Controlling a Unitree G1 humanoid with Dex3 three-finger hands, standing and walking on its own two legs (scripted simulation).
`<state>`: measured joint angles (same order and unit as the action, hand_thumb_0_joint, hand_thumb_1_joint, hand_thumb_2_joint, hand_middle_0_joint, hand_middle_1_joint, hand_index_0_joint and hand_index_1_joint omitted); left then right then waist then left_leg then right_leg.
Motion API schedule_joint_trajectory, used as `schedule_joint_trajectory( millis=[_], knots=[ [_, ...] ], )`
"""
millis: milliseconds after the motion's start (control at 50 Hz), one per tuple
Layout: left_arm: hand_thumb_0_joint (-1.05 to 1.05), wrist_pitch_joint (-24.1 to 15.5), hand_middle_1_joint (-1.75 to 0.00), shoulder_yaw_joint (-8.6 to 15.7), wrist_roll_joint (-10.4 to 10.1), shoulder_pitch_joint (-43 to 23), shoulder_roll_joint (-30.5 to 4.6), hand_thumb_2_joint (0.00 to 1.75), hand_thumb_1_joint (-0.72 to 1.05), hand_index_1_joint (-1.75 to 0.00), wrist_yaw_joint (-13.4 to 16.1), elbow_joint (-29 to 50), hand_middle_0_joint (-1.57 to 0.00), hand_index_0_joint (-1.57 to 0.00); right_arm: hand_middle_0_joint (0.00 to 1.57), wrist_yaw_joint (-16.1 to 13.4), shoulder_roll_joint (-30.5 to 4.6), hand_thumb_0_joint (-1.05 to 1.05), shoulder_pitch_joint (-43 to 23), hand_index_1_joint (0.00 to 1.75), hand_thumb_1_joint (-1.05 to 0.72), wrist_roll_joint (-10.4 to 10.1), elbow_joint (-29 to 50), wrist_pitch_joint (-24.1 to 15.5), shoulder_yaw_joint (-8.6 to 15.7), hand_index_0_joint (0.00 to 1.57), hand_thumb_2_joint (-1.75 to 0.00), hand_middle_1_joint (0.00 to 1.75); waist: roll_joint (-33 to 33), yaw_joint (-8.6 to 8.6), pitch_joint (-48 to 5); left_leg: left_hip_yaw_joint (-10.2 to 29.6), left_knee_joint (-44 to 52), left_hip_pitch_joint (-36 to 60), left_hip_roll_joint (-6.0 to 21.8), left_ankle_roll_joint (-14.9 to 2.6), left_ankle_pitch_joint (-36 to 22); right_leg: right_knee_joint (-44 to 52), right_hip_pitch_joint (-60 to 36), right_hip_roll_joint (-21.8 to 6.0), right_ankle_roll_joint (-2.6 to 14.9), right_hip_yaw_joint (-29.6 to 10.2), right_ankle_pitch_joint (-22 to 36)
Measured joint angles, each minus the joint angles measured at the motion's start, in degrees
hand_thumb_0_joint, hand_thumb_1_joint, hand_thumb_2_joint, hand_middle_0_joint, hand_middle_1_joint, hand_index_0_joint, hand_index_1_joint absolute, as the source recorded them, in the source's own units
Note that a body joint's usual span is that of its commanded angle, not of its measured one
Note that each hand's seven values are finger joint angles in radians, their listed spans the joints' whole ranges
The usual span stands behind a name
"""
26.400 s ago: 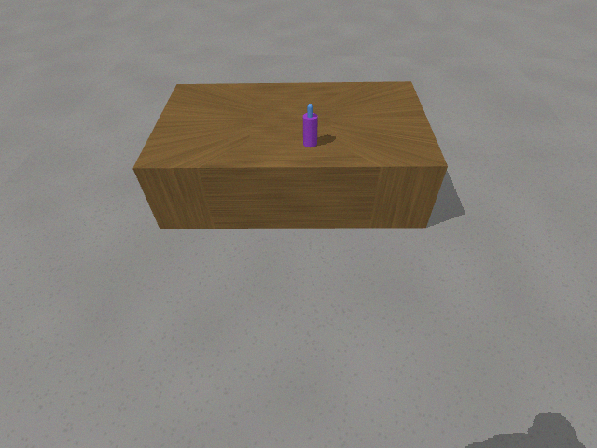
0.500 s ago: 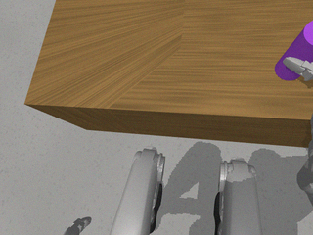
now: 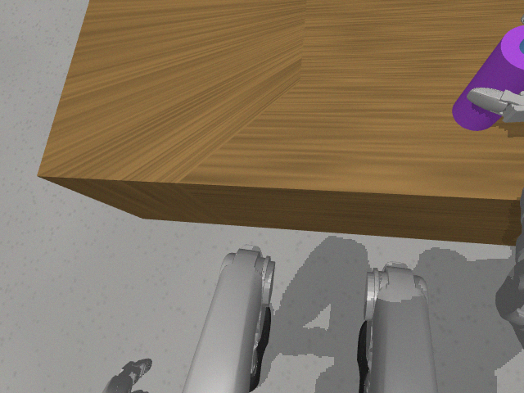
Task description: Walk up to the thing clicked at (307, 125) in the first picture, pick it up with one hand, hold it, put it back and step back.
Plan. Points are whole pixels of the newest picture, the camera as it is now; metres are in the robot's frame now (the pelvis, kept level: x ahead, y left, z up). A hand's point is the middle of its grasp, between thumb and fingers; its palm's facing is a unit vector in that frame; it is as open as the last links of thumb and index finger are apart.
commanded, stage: open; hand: right
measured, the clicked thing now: (511, 70) +0.54 -0.22 +0.03
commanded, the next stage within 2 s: withdraw in 0.08 s
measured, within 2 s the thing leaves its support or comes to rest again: neither
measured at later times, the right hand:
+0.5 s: hand out of the picture +0.54 -0.27 +0.07, palm faces +0.30 +0.95 -0.05, open 15.3 cm
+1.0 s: hand out of the picture +0.49 -0.36 +0.19, palm faces +0.40 +0.84 -0.36, open 17.0 cm
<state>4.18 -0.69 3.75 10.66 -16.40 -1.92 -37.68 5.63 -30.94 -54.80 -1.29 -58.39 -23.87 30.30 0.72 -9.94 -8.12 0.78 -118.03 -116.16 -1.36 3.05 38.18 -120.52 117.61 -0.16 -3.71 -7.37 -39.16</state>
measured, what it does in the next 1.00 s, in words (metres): rises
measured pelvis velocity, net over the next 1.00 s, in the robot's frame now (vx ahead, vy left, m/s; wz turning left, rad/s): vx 0.03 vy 0.00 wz -0.01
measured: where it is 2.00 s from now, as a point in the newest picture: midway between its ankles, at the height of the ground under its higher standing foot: (308, 373)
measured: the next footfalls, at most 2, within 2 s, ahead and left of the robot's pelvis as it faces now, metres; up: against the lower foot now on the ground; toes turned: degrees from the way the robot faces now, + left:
none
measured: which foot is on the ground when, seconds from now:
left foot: down 0.00-1.00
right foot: down 0.00-1.00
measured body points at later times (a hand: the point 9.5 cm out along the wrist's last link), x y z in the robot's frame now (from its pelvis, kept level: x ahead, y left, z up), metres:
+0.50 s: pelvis +0.00 +0.00 +0.02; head +0.21 -0.03 +0.42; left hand +0.06 +0.28 -0.10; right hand +0.52 -0.32 +0.08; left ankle +0.09 +0.14 -0.39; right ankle +0.08 -0.14 -0.39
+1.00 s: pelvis +0.03 +0.00 +0.20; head +0.18 -0.05 +0.62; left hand +0.10 +0.27 +0.09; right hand +0.46 -0.40 +0.21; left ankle +0.09 +0.14 -0.39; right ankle +0.08 -0.14 -0.39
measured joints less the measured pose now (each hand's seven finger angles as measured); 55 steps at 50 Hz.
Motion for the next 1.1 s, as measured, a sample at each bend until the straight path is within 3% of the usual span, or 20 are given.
schedule_joint_trajectory(
  millis=[260, 460, 560, 680, 760, 860, 920, 1000, 1100],
  knots=[
    [0.01, 0.0, -0.3, -0.2, 0.1, -0.3, 0.3, 0.89, 0.9, -0.3, 0.0, -0.3, -0.21, -0.21, 0.57, -0.1, 0.0, -0.01, 0.1, 0.45, 0.21, -0.1, -0.1, 0.6, 0.0, 0.56, -0.34, 0.45, 0.1, -0.02, 0.1, 0.0, -0.4, -0.3, 0.0, -0.04, -0.2, -0.4, 0.4, 0.1, -0.04, 0.0, 0.2],
    [0.01, 1.1, -0.29, 0.0, -1.1, -0.1, 0.4, 0.89, 0.9, -0.3, 1.1, -0.3, -0.21, -0.2, 0.31, 0.7, -2.2, -0.01, 1.5, 0.25, 0.26, 0.0, 4.4, 4.0, 2.8, 0.29, -0.22, 0.25, 0.3, 0.09, 0.4, -0.1, 2.4, 2.9, -0.3, 0.06, -0.4, 2.2, -3.1, -0.7, 0.02, 0.2, 0.0],
    [0.01, 0.9, -0.29, 0.3, -2.3, 0.4, 0.4, 0.89, 0.89, -0.3, 2.0, -0.4, -0.2, -0.2, 0.19, 2.5, -5.2, -0.01, 1.8, 0.14, 0.34, -0.9, 4.1, 6.7, 3.7, 0.18, -0.13, 0.14, 0.6, 0.55, -0.5, -0.3, 7.5, 7.7, -0.3, -0.16, -1.1, 7.1, -7.9, -1.2, 0.35, 0.5, 0.5],
    [0.01, -0.5, -0.29, 0.5, -3.6, 2.0, -0.2, 0.89, 0.89, -0.3, 2.2, -0.4, -0.21, -0.2, 0.12, 5.5, -6.5, -0.01, 3.8, 0.07, 0.43, -3.3, 3.2, 7.9, 2.1, 0.11, -0.07, 0.07, 0.7, 1.49, -1.7, -0.7, 14.6, 14.4, 0.0, -0.46, -2.1, 13.9, -14.2, -1.6, 0.8, 0.7, 1.5],
    [0.01, 1.3, -0.3, 0.8, -4.0, 2.3, -0.2, 0.89, 0.88, -0.3, 1.4, 1.7, -0.21, -0.2, 0.09, 2.7, -7.3, -0.01, 6.9, 0.06, 0.44, 2.8, 2.0, 13.1, -1.4, 0.09, -0.07, 0.06, 0.4, 1.91, -0.8, -0.6, 19.6, 19.8, -0.2, -0.48, -3.2, 18.7, -19.6, -2.2, 0.97, 1.1, 2.4],
    [0.01, 2.6, -0.3, 0.5, -4.5, 2.5, 0.3, 0.9, 0.88, -0.31, 0.9, 3.0, -0.21, -0.2, 0.07, -2.0, -5.9, -0.01, 11.0, 0.06, 0.45, 7.2, 3.1, 17.6, -3.3, 0.08, -0.07, 0.05, -0.1, 2.54, 0.3, -0.8, 27.4, 28.2, -0.1, -0.61, -5.0, 26.3, -27.8, -2.6, 1.07, 1.5, 4.1],
    [0.01, 2.5, -0.3, 0.1, -4.2, 3.0, 0.7, 0.9, 0.88, -0.31, 1.6, 3.0, -0.21, -0.2, 0.08, -4.8, -6.2, -0.01, 12.2, 0.05, 0.46, 8.1, 2.7, 18.7, -3.3, 0.08, -0.07, 0.05, -0.3, 2.57, 0.5, -1.3, 32.6, 33.9, 0.0, -0.8, -6.1, 31.2, -33.3, -2.7, 1.13, 1.3, 5.2],
    [0.01, 2.2, -0.29, -0.5, -4.1, 3.5, 1.1, 0.9, 0.88, -0.3, 2.6, 2.1, -0.2, -0.2, 0.08, -8.0, -8.5, -0.01, 11.3, 0.06, 0.46, 8.2, -3.8, 18.7, -3.7, 0.08, -0.08, 0.05, -0.6, 2.42, 0.8, -1.8, 39.5, 41.5, -0.1, -0.98, -7.9, 37.6, -40.5, -3.1, 1.18, 1.2, 6.8],
    [0.01, 2.1, -0.29, -0.3, -4.5, 5.0, 0.7, 0.9, 0.89, -0.3, 3.2, 1.3, -0.2, -0.2, 0.07, -10.2, -9.1, -0.01, 11.7, 0.06, 0.46, 7.1, -9.0, 19.2, -5.3, 0.07, -0.1, 0.06, -0.4, 2.59, 1.1, -1.8, 47.8, 49.9, 0.0, -0.89, -10.3, 45.2, -48.5, -3.3, 1.61, 1.7, 8.9]
  ],
)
